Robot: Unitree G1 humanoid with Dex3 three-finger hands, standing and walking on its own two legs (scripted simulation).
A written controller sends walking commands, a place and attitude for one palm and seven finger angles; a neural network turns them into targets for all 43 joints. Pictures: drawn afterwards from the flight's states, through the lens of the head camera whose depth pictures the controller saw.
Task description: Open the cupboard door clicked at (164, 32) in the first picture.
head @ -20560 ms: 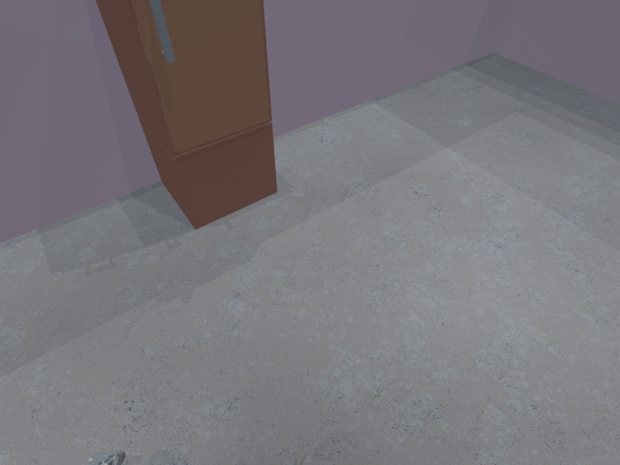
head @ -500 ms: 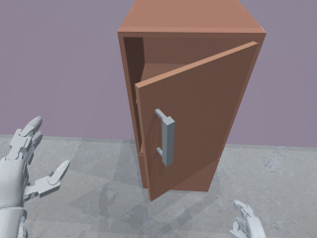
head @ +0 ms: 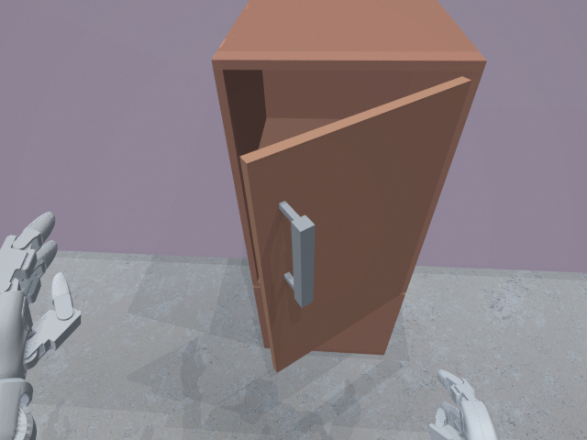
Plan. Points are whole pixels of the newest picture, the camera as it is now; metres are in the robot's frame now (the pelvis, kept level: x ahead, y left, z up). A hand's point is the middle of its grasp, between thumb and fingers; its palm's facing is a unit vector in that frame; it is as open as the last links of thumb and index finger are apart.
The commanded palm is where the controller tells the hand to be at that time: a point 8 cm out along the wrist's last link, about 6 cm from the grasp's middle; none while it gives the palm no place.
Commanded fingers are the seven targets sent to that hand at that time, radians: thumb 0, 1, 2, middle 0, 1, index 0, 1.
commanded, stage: step back with the hand held close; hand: left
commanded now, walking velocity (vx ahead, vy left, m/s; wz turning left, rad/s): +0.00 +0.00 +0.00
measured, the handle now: (295, 256) +0.35 +0.05 +0.07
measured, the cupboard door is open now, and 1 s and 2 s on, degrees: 36 36 36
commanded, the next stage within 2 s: stop stepping back and stand still in 1.30 s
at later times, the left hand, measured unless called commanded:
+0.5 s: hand (65, 336) +0.17 +0.27 +0.14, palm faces +0.32 -0.80 -0.51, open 7.4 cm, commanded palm +0.11 +0.31 +0.17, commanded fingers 0.00 0.90 0.90 -0.20 -0.30 -0.20 -0.30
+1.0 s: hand out of the picture +0.09 +0.29 +0.15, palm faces +0.43 -0.79 -0.43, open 7.4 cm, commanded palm +0.02 +0.34 +0.17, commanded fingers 0.00 0.90 0.90 -0.20 -0.30 -0.20 -0.30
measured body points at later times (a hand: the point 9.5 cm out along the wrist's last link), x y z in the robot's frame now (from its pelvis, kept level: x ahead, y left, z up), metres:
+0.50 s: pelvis -0.04 +0.01 -0.01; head -0.01 +0.01 +0.44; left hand +0.15 +0.31 +0.17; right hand +0.14 -0.24 -0.09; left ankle -0.02 +0.10 -0.74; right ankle -0.01 -0.10 -0.74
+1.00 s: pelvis -0.11 +0.04 -0.03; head -0.10 +0.06 +0.42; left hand +0.06 +0.33 +0.17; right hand +0.05 -0.21 -0.10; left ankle -0.02 +0.10 -0.74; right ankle -0.01 -0.10 -0.74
